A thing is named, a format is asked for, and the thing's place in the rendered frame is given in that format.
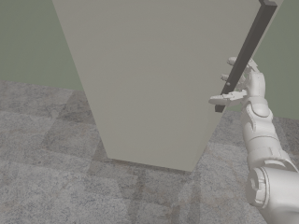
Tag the right robot hand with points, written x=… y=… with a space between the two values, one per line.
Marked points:
x=253 y=85

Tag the robot right upper arm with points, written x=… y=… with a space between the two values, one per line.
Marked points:
x=275 y=193

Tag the fridge door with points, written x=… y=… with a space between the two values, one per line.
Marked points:
x=149 y=67

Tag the handle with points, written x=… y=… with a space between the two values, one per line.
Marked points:
x=263 y=17

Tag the right robot forearm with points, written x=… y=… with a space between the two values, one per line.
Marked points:
x=260 y=137

